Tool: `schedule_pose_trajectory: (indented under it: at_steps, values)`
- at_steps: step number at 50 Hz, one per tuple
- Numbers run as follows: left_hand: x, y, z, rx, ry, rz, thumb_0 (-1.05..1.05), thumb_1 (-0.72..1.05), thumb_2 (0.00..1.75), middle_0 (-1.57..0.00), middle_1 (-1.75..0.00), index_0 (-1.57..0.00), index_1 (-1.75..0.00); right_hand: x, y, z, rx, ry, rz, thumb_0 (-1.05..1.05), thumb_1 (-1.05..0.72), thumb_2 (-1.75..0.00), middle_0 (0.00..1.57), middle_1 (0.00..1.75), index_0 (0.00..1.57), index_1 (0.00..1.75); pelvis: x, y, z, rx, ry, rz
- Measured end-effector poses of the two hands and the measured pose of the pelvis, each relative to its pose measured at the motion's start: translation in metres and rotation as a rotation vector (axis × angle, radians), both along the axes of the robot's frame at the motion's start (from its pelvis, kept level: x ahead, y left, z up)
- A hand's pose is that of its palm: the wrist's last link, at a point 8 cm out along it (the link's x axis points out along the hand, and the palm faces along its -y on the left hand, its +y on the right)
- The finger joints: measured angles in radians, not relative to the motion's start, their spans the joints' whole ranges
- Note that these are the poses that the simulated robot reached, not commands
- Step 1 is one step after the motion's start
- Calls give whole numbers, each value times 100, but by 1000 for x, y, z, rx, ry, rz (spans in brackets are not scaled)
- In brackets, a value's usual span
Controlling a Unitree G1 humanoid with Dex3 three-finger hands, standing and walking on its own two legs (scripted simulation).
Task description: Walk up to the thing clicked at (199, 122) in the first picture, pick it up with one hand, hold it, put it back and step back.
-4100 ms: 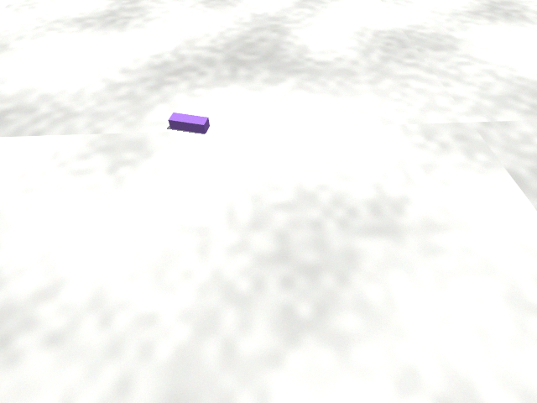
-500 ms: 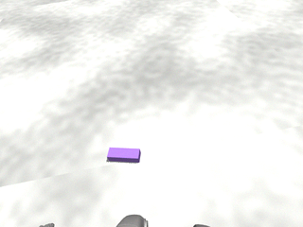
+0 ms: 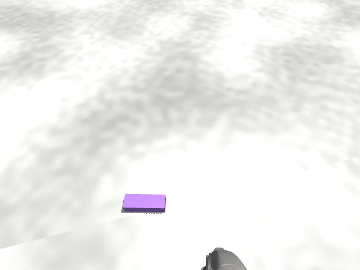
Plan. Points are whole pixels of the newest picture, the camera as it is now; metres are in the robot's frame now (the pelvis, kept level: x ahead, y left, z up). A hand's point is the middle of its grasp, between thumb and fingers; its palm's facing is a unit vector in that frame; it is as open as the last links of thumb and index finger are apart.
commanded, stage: walk up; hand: left
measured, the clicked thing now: (145, 203) +0.53 +0.20 -0.73
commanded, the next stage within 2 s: stand in 1.64 s
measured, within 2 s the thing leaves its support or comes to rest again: neither
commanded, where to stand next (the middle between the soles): +0.13 -0.02 m, yaw -1 degrees
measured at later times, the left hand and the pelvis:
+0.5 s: hand out of the picture +0.15 +0.30 -0.16, palm faces -0.04 -0.93 -0.35, open 7.4 cm; pelvis +0.06 +0.03 +0.00, yaw -2 degrees
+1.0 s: hand (76, 259) +0.17 +0.26 -0.13, palm faces -0.05 -0.94 -0.33, open 7.4 cm; pelvis +0.08 +0.02 +0.02, yaw -3 degrees
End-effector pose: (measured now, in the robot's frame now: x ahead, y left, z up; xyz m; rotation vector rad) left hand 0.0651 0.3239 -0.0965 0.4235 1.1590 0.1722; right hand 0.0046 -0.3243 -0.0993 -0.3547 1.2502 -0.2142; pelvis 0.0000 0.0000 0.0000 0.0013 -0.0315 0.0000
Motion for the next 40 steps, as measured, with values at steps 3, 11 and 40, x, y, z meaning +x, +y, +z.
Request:
schedule_pose_trajectory:
  at_steps: [3,11,40]
  values:
    - [26,-6,-2,3,-22,-8,1,90,90,-20,-30,-20,-30,11,5,-13,16,28,-10,0,-90,-90,21,30,20,30,16,-1,-5,2,2,-2]
    - [67,-13,-4,-19,-84,-14,0,90,90,-21,-30,-20,-30,82,26,-27,44,-45,23,1,-90,-90,21,30,20,30,38,7,-9,3,-10,-10]
    - [75,-2,-8,-73,91,75,1,90,90,-20,-30,-20,-30,166,47,3,38,-114,15,0,-90,-90,20,30,20,30,72,23,16,1,-15,-44]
